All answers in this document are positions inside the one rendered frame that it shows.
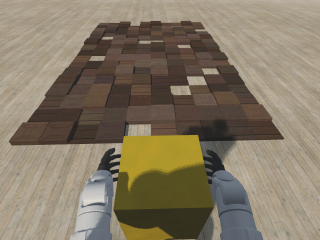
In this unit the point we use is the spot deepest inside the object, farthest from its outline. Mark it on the robot right hand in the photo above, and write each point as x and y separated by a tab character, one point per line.
216	161

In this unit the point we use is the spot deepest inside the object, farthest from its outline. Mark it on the left robot forearm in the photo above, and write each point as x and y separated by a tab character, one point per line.
94	212

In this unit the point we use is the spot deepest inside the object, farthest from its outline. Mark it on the carton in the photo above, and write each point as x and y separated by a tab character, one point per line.
162	190

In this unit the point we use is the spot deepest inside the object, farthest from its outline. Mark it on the right robot forearm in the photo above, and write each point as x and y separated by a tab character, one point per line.
234	209

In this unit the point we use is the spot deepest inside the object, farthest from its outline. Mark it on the robot left hand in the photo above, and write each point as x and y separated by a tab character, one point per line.
106	165

